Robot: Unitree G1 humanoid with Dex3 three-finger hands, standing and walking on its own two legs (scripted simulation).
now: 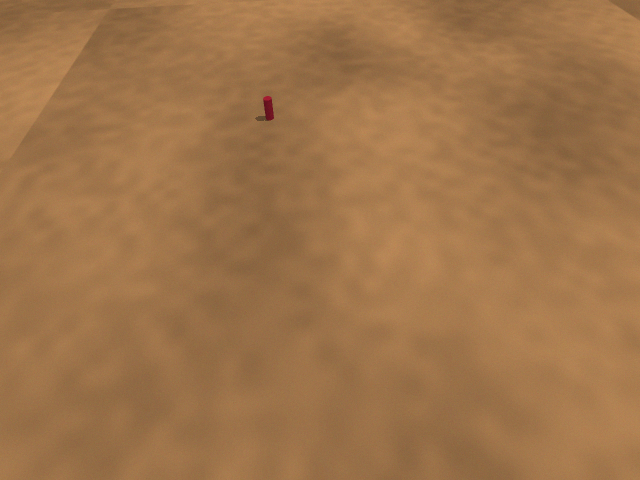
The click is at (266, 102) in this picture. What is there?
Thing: slim round
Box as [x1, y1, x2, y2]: [263, 96, 273, 119]
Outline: 265,96 263,100 266,118 272,119 273,114 271,98 269,96
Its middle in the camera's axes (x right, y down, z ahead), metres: -0.27 -0.72 +2.16
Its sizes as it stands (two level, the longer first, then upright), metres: 0.046 0.046 0.124
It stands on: the floor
